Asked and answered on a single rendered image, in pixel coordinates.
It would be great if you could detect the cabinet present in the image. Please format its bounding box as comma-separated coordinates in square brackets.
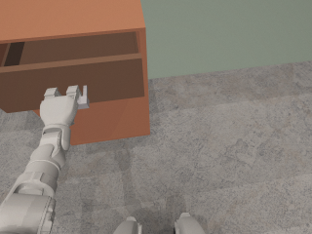
[0, 0, 150, 146]

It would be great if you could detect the robot left thigh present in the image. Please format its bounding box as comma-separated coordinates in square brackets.
[113, 220, 142, 234]

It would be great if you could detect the left robot upper arm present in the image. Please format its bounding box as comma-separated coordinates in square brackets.
[0, 193, 57, 234]

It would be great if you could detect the drawer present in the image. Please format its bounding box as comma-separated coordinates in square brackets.
[0, 31, 145, 113]

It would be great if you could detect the robot right thigh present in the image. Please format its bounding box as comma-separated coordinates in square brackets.
[175, 216, 207, 234]

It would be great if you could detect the handle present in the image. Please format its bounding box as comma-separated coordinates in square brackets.
[41, 85, 90, 109]

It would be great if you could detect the robot left forearm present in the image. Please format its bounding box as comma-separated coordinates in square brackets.
[0, 124, 71, 214]

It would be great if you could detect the robot thigh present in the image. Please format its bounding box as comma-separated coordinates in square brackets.
[113, 220, 142, 234]
[175, 216, 207, 234]

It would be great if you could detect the left robot hand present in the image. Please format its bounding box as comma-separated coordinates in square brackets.
[39, 85, 82, 128]

